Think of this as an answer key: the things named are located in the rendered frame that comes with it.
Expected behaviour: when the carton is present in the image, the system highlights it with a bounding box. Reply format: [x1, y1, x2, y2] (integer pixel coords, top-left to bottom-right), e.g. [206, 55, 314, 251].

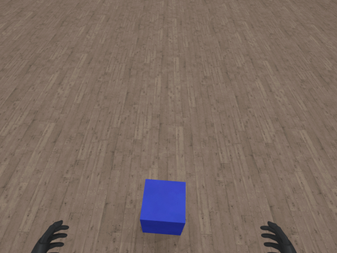
[140, 179, 186, 236]

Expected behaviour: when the robot left hand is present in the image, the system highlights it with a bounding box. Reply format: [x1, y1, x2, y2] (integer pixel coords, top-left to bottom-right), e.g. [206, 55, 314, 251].
[31, 220, 69, 253]

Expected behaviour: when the robot right hand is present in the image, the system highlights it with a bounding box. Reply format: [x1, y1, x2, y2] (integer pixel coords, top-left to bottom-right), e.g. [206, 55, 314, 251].
[260, 221, 297, 253]

